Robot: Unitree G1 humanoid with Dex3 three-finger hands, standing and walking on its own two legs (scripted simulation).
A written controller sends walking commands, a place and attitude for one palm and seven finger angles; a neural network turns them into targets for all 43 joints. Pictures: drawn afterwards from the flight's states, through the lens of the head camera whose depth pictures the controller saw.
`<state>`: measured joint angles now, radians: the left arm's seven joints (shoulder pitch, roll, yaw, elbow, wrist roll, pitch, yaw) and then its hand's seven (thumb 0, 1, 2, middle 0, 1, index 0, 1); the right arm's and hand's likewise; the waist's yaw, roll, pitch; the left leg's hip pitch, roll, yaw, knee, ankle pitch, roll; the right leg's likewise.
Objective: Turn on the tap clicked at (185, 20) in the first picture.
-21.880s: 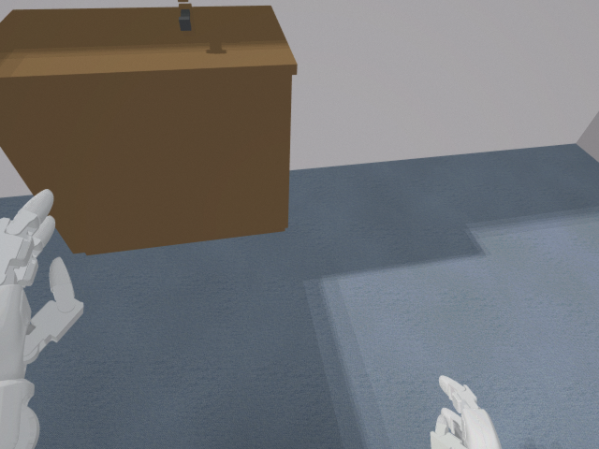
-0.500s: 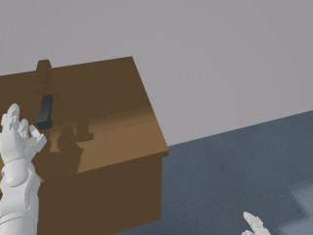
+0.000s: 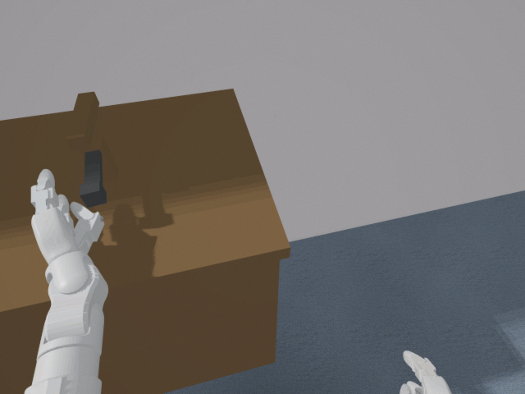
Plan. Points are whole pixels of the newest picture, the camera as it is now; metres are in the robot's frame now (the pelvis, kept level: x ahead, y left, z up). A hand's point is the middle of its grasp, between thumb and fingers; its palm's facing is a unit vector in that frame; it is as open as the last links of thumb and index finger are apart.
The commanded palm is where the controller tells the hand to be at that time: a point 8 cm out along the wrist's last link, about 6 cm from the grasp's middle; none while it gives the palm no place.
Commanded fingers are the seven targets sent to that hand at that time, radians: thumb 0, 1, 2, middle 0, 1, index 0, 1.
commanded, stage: push the lever round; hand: left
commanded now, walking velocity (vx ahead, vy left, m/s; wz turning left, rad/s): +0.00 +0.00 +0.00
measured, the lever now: (93, 193) +0.36 +0.29 +0.12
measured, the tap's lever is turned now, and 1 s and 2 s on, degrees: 6 21 45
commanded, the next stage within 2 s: none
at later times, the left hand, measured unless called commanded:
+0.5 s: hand (128, 206) +0.36 +0.24 +0.10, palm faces +0.70 -0.71 -0.07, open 7.7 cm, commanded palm +0.31 +0.27 +0.11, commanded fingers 0.00 0.90 0.90 -0.15 -0.15 -0.15 -0.15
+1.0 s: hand (144, 198) +0.38 +0.22 +0.10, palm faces +0.77 -0.63 -0.07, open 7.9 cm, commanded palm +0.34 +0.24 +0.11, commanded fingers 0.00 0.90 0.90 -0.15 -0.15 -0.15 -0.15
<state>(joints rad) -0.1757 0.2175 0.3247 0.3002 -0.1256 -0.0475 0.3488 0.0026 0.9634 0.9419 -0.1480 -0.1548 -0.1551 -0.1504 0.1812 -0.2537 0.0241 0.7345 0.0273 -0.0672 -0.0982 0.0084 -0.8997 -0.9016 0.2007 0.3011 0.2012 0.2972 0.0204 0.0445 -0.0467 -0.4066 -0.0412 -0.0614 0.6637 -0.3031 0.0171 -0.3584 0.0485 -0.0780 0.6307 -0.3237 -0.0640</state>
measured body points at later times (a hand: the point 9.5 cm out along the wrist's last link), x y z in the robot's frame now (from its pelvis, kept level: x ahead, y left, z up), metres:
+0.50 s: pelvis +0.01 +0.00 +0.00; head +0.01 -0.01 +0.45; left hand +0.32 +0.28 +0.11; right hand +0.15 -0.25 -0.11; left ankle +0.02 +0.11 -0.72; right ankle +0.00 -0.08 -0.72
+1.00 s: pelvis +0.00 +0.00 +0.00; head +0.01 -0.01 +0.45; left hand +0.33 +0.25 +0.11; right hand +0.17 -0.23 -0.11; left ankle +0.02 +0.11 -0.72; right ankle +0.00 -0.08 -0.72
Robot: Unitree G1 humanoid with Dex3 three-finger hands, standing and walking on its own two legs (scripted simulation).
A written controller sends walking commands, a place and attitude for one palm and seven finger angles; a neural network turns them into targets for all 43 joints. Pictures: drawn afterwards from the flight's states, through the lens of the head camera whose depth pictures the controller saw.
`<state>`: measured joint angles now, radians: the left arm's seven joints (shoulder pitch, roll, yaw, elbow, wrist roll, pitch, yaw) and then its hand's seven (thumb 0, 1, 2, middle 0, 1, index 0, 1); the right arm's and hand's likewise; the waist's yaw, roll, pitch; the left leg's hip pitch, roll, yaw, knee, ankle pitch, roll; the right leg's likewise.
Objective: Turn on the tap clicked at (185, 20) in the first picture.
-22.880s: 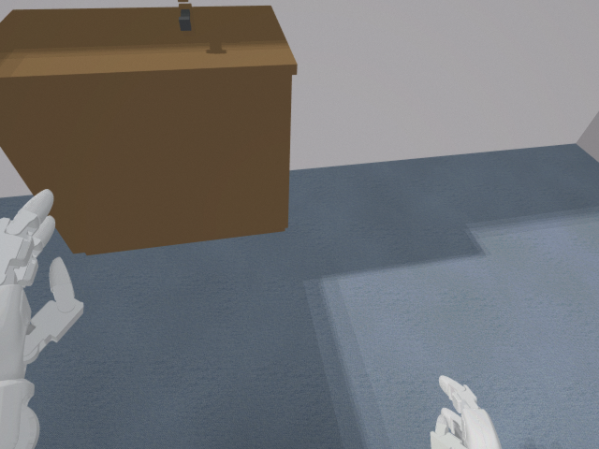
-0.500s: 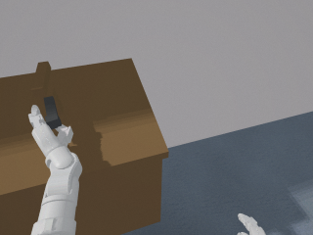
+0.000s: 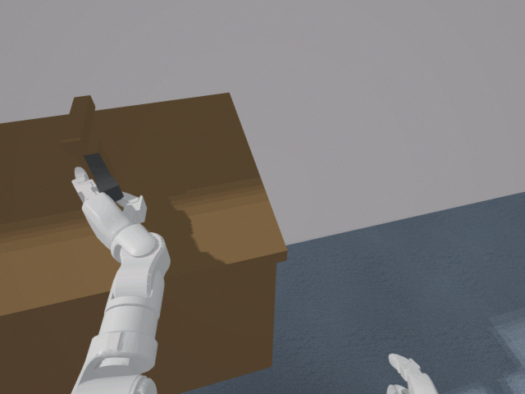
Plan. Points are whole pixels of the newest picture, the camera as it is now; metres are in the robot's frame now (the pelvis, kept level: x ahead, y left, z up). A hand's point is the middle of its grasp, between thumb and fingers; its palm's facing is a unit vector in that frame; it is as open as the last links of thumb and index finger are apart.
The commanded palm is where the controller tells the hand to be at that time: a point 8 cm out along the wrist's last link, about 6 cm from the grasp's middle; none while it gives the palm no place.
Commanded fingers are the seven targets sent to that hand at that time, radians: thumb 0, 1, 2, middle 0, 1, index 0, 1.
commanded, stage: push the lever round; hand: left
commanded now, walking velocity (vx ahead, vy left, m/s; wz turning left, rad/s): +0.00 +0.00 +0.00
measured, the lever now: (110, 190) +0.38 +0.27 +0.12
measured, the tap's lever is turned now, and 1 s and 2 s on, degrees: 21 45 52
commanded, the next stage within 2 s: none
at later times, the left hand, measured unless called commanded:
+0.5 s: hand (158, 192) +0.40 +0.20 +0.10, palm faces +0.83 -0.55 -0.08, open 8.0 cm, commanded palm +0.37 +0.22 +0.11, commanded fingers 0.00 0.90 0.90 -0.15 -0.15 -0.15 -0.15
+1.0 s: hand (168, 184) +0.42 +0.19 +0.10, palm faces +0.85 -0.53 -0.09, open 8.4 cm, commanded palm +0.39 +0.21 +0.11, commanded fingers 0.00 0.90 0.90 -0.15 -0.15 -0.15 -0.15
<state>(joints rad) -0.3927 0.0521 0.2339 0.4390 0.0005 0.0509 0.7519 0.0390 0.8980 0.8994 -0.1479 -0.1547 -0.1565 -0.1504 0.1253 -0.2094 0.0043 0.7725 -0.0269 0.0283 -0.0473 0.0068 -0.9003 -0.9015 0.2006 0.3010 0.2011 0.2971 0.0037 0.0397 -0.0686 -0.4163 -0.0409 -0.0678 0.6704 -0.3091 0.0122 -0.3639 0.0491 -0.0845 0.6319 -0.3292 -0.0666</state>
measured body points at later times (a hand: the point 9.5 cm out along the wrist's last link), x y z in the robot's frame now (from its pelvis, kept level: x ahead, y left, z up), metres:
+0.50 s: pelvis -0.01 -0.01 +0.00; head +0.01 -0.03 +0.45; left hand +0.35 +0.23 +0.11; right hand +0.13 -0.26 -0.13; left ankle +0.02 +0.11 -0.72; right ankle +0.00 -0.08 -0.72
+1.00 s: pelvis +0.00 -0.03 -0.01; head +0.02 -0.05 +0.44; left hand +0.37 +0.21 +0.11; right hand +0.11 -0.29 -0.13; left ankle +0.02 +0.11 -0.72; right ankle +0.00 -0.08 -0.72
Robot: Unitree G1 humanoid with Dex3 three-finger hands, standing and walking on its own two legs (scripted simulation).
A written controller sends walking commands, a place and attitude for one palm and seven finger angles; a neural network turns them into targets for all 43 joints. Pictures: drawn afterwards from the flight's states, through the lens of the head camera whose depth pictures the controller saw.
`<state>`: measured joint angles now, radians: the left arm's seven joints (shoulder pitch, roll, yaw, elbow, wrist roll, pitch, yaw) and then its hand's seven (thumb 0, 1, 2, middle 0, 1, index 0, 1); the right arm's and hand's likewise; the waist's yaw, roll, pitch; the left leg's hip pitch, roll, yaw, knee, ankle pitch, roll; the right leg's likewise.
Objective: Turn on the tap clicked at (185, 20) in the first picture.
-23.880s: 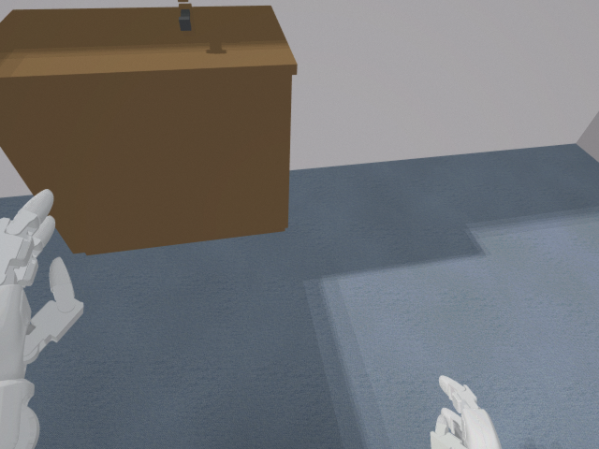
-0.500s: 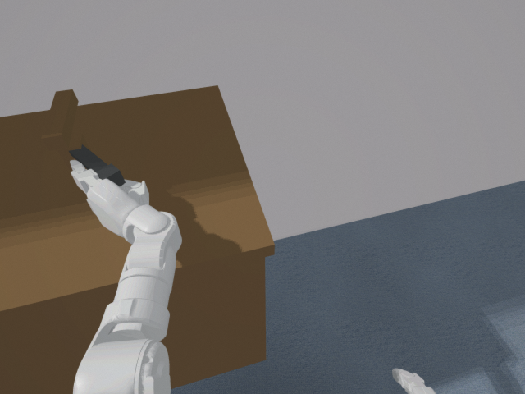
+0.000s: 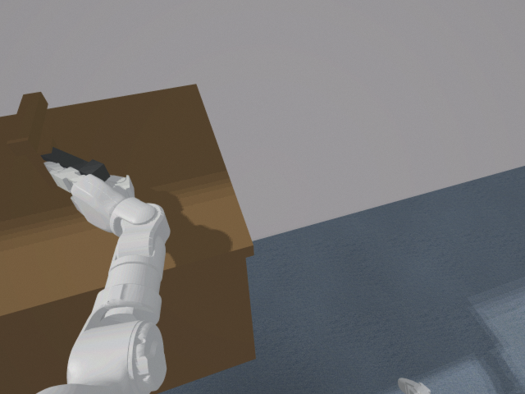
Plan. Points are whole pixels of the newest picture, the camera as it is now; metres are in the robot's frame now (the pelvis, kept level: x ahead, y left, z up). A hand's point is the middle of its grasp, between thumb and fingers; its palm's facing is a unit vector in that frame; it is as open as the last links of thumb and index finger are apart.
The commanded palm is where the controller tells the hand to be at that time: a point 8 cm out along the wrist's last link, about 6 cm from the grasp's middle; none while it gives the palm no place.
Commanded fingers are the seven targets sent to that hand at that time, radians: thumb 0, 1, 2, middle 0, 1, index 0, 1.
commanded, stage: push the lever round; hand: left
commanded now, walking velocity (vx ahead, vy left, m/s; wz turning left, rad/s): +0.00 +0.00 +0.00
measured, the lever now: (94, 173) +0.42 +0.26 +0.13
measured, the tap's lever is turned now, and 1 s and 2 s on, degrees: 45 52 53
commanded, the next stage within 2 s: lift the hand up off the lever in 1.38 s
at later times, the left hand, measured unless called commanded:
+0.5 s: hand (125, 177) +0.43 +0.23 +0.11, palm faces +0.85 -0.51 -0.08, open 8.5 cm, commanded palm +0.41 +0.25 +0.11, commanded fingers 0.00 0.90 0.90 -0.15 -0.15 -0.15 -0.15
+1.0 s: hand (124, 174) +0.44 +0.23 +0.10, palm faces +0.86 -0.50 -0.10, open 8.6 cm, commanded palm +0.43 +0.26 +0.11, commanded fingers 0.00 0.90 0.90 -0.15 -0.15 -0.15 -0.15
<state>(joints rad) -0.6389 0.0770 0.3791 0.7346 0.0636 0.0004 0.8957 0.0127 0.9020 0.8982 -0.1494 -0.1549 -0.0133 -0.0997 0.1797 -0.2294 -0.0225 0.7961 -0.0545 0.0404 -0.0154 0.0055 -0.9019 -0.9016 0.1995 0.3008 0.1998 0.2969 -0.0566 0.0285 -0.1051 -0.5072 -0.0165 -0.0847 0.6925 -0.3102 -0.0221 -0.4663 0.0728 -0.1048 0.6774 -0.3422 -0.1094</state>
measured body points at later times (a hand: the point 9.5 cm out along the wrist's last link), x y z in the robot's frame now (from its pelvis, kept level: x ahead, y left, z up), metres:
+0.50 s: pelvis -0.01 +0.00 +0.00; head +0.02 -0.01 +0.44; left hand +0.39 +0.25 +0.11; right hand +0.07 -0.25 -0.14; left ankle +0.02 +0.14 -0.72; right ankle +0.00 -0.04 -0.72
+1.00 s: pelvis -0.02 +0.00 -0.01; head +0.02 +0.00 +0.44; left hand +0.39 +0.26 +0.11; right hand +0.05 -0.26 -0.14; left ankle +0.02 +0.14 -0.72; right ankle +0.00 -0.04 -0.72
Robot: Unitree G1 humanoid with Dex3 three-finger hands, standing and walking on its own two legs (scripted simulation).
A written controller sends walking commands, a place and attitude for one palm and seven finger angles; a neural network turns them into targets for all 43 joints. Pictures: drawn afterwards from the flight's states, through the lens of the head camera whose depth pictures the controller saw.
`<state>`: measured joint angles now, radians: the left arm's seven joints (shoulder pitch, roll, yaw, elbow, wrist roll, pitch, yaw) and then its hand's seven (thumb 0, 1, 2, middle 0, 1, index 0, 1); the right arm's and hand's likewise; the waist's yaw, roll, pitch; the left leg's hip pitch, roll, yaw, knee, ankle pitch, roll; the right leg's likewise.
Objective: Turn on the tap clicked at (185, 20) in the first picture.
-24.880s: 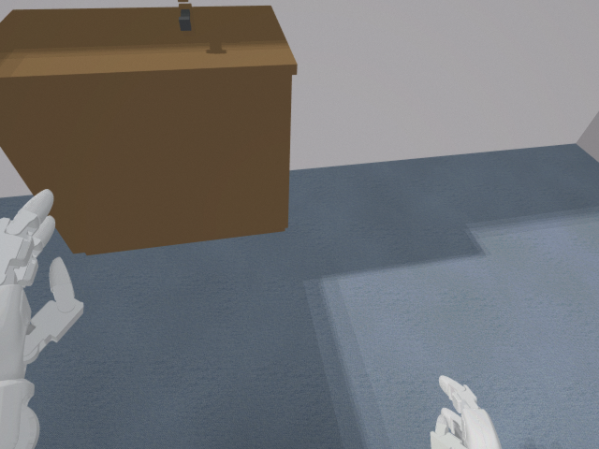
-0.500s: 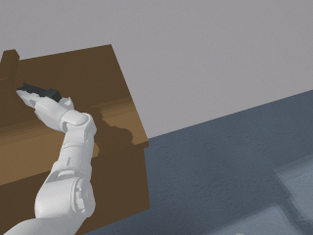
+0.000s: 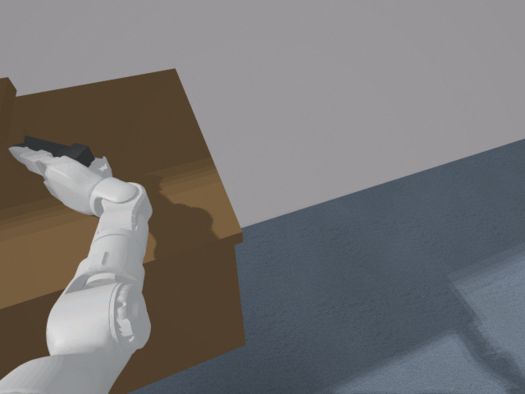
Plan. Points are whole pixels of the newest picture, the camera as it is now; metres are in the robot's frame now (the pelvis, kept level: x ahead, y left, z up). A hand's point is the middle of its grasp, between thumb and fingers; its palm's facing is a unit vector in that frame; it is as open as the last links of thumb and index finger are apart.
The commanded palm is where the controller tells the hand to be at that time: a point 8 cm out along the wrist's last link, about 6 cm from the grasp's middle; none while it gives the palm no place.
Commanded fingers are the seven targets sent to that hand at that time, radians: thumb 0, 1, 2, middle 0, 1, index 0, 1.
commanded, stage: push the lever round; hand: left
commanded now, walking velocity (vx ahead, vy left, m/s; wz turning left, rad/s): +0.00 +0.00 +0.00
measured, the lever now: (79, 157) +0.45 +0.26 +0.14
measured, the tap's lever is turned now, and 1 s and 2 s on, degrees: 52 53 51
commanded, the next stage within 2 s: lift the hand up off the lever in 0.38 s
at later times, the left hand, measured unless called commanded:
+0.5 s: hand (104, 162) +0.46 +0.24 +0.11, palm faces +0.87 -0.48 -0.10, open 8.7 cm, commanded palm +0.44 +0.26 +0.12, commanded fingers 0.00 0.90 0.90 -0.15 -0.15 -0.15 -0.15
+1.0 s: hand (104, 161) +0.46 +0.24 +0.11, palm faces +0.87 -0.48 -0.11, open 8.9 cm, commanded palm +0.44 +0.26 +0.14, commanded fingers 0.00 0.90 0.90 -0.15 -0.15 -0.15 -0.15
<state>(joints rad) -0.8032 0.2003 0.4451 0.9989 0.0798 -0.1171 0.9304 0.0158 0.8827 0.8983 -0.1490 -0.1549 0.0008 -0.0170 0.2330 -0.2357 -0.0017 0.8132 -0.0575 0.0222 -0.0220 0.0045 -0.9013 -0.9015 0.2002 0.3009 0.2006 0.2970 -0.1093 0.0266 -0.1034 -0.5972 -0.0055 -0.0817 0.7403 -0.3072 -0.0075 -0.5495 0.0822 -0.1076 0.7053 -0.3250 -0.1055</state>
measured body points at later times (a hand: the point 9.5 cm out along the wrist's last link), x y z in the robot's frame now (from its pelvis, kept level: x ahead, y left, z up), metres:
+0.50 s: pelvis +0.00 -0.02 +0.00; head +0.05 -0.03 +0.45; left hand +0.41 +0.26 +0.12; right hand +0.08 -0.28 -0.14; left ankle +0.04 +0.14 -0.71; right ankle +0.02 -0.05 -0.71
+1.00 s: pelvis +0.00 -0.03 +0.00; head +0.05 -0.04 +0.45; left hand +0.41 +0.26 +0.12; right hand +0.07 -0.29 -0.14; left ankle +0.04 +0.14 -0.71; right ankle +0.02 -0.05 -0.71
